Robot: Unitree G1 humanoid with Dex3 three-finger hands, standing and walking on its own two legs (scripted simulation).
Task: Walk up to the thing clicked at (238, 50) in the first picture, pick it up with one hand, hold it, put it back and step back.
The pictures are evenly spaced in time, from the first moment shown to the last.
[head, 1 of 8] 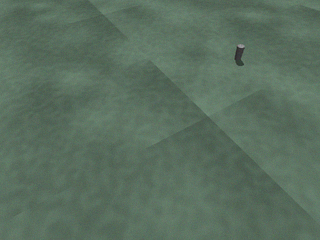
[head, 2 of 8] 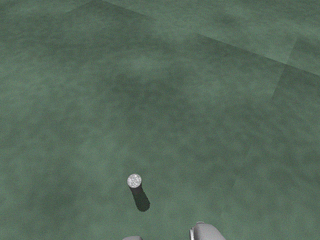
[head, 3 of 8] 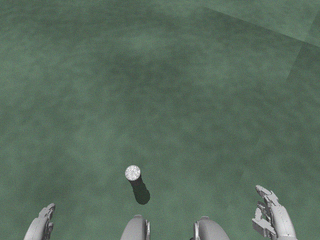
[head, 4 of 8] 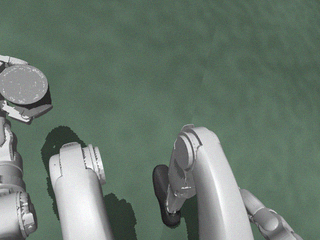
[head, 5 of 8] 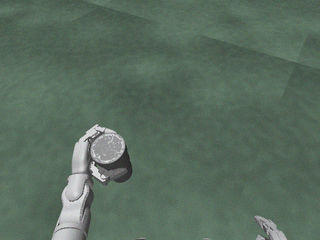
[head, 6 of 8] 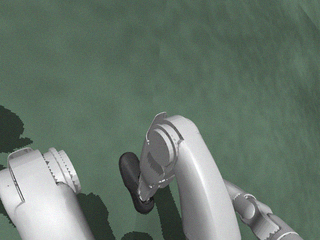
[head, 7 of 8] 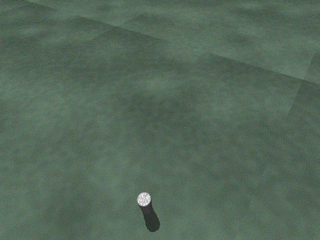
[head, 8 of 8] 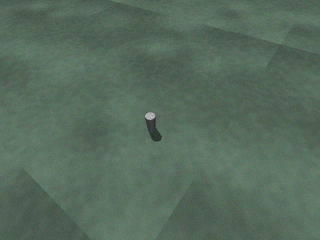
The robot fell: no
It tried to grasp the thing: yes
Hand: left
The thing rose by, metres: 0.68
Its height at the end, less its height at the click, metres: +0.00
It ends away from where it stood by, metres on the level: 0.01
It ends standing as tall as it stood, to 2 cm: yes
